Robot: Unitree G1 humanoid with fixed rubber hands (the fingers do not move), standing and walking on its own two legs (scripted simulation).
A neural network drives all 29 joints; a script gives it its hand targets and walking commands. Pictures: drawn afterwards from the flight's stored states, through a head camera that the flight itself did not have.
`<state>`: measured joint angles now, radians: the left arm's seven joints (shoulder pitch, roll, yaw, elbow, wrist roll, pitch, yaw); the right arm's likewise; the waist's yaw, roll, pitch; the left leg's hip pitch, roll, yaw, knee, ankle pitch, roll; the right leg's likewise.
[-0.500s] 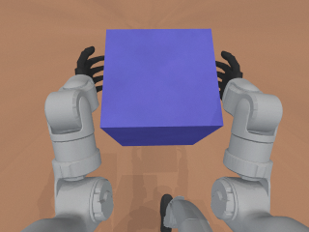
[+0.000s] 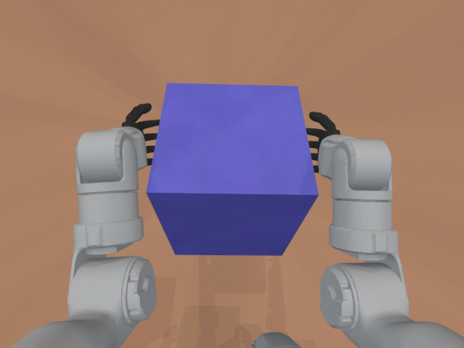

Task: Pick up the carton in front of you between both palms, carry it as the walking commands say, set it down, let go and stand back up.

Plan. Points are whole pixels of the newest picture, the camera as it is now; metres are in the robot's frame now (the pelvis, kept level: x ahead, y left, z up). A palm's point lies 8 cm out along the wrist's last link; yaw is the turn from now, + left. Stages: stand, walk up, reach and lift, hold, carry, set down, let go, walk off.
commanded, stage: carry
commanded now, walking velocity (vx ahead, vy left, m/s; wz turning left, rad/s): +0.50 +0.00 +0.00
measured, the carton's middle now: (230, 178) +0.38 -0.03 +0.06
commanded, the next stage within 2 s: none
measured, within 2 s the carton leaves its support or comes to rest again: neither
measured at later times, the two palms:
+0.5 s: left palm (123, 25) +0.66 +0.15 +0.21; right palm (271, 10) +0.70 -0.14 +0.21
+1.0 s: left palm out of the picture +1.01 +0.10 +0.27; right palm out of the picture +0.99 -0.20 +0.27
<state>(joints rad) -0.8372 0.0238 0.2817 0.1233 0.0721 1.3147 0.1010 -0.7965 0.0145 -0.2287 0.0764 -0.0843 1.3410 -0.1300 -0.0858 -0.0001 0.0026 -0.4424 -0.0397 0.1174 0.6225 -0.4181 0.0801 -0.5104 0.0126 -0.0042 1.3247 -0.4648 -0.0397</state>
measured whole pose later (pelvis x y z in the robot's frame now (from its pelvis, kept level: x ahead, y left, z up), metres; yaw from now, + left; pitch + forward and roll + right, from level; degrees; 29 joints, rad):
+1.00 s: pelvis +0.62 -0.02 +0.08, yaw -1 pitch +5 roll -1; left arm -0.89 -0.01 0.30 0.06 0.13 1.35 0.12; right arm -0.90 -0.02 -0.25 0.11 -0.03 1.34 -0.17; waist -0.08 0.04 -0.02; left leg -0.18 0.04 0.10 0.54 -0.58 0.03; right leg -0.63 0.01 -0.13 0.69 -0.33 -0.07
